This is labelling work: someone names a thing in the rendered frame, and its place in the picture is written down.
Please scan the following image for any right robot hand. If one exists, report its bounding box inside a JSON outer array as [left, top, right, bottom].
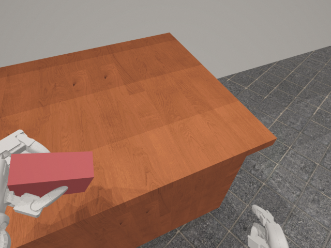
[[248, 205, 289, 248]]

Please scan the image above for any robot left forearm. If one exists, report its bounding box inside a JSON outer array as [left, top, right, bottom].
[[0, 213, 11, 248]]

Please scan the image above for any sponge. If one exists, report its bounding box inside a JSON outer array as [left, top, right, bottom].
[[7, 151, 94, 198]]

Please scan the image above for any table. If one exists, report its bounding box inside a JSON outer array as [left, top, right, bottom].
[[0, 33, 277, 248]]

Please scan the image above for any left robot hand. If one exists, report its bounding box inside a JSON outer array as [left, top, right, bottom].
[[0, 130, 68, 218]]

